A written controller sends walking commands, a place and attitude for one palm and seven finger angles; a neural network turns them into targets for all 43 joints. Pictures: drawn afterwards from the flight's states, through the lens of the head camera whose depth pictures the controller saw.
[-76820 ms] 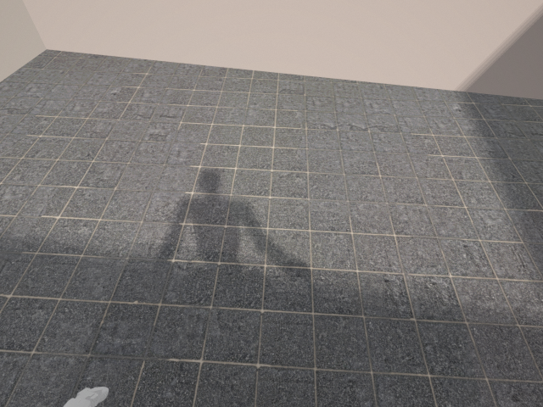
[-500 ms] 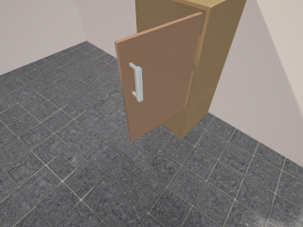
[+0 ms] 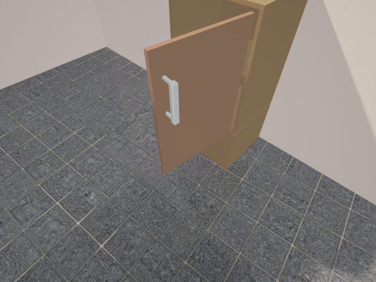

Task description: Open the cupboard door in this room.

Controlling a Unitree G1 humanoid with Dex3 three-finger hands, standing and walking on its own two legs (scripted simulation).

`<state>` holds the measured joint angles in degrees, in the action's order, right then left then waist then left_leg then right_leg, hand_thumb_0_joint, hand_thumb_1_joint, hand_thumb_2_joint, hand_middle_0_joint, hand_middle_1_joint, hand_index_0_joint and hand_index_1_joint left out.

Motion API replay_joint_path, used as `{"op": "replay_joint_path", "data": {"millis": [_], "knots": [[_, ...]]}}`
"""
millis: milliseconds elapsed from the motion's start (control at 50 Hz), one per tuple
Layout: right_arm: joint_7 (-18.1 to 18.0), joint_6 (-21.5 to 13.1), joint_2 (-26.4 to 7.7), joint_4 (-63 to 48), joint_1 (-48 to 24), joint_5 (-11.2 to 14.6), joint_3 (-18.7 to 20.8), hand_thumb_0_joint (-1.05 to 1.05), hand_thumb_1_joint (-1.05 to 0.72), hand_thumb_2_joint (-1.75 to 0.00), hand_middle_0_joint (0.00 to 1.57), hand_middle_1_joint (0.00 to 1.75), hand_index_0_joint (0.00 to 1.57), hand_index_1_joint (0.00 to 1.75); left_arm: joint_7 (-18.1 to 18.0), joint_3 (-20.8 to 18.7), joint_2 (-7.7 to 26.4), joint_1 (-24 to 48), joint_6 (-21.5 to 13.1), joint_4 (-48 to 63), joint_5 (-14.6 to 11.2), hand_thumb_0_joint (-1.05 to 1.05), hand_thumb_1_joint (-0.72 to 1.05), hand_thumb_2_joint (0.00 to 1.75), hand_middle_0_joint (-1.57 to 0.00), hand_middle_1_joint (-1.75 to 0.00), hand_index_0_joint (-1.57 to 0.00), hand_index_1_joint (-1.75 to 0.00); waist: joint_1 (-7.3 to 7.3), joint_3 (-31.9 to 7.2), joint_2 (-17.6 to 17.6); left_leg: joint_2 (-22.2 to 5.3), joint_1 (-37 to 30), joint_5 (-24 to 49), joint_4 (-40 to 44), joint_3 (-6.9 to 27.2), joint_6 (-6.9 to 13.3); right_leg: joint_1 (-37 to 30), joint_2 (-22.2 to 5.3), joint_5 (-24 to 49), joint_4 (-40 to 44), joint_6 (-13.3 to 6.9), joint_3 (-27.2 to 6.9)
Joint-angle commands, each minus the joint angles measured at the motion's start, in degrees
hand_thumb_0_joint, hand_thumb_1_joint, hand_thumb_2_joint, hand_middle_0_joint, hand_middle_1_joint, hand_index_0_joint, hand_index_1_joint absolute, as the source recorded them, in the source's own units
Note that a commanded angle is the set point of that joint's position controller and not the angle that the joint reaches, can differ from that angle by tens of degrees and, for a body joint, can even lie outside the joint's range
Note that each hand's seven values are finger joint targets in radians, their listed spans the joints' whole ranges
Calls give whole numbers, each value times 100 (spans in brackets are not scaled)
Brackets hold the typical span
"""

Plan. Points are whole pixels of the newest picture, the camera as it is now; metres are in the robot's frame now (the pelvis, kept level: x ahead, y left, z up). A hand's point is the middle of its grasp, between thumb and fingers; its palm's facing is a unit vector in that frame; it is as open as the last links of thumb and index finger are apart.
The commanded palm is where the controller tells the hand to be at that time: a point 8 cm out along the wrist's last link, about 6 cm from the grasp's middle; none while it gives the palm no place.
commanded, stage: look to check the result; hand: left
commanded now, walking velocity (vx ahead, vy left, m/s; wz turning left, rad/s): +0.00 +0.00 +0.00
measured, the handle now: (170, 101) +0.62 +0.09 +0.01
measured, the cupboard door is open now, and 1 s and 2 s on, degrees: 82 82 82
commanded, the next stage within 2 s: stand and wait in 0.20 s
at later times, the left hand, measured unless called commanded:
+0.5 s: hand out of the picture +0.03 +0.18 -0.17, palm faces +0.02 -0.98 -0.22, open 7.4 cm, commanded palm none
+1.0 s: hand out of the picture +0.05 +0.19 -0.17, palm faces +0.02 -0.97 -0.25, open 7.4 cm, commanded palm none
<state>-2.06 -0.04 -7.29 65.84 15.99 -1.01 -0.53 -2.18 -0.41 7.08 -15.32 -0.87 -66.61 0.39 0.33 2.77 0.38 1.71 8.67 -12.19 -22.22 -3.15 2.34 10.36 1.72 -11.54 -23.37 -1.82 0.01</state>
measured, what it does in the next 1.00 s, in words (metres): stands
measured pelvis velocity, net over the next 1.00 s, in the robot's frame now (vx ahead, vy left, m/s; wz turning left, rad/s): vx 0.02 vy -0.01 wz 0.01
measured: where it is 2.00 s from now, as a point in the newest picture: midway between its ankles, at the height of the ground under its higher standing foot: outside the picture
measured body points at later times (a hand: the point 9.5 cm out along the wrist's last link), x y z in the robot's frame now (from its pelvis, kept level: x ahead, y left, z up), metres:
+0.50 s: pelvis +0.01 +0.00 +0.00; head +0.03 +0.00 +0.45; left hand +0.03 +0.24 -0.16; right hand +0.01 -0.24 -0.16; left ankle +0.00 +0.09 -0.74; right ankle +0.01 -0.10 -0.74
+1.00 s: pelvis +0.02 -0.01 +0.00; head +0.03 -0.01 +0.45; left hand +0.05 +0.24 -0.15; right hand +0.05 -0.26 -0.15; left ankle +0.00 +0.09 -0.74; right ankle +0.01 -0.10 -0.74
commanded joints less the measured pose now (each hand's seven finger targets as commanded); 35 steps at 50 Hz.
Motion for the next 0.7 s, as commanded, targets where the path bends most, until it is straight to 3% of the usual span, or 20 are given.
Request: {"op": "replay_joint_path", "data": {"millis": [0, 60, 280, 680], "knots": [[-41, -65, -590, -88, 383, -12, 127, 0, -90, -90, 20, 30, 20, 30, -11, -69, 628, -321, -43, 142, 13, 0, 90, 90, -20, -30, -20, -30, 31, 161, 25, -721, 49, 287, 529, 711, 26, 182, -680, 304, 494, -103, -612], [-36, -71, -699, -112, 317, 6, 143, 0, -90, -90, 20, 30, 20, 30, -8, -84, 726, -285, -64, 165, 17, 0, 90, 90, -20, -30, -20, -30, 25, 163, -99, -729, 10, 381, 511, 698, 31, 160, -683, 378, 523, -105, -614], [-29, -87, -860, -104, 92, -8, 142, 0, -90, -90, 20, 30, 20, 30, 14, -92, 903, -50, -64, 183, 11, 0, 90, 90, -20, -30, -20, -30, 27, 144, 58, -753, -46, 491, 594, 724, 9, 54, -715, 452, 558, -110, -616], [-13, -109, -1193, -132, -223, -8, 160, 0, -90, -90, 20, 30, 20, 30, 39, -120, 1232, 267, -101, 229, 4, 0, 90, 90, -20, -30, -20, -30, 27, -92, -43, -785, -261, 840, 647, 763, -12, -205, -768, 793, 647, -129, -612]]}}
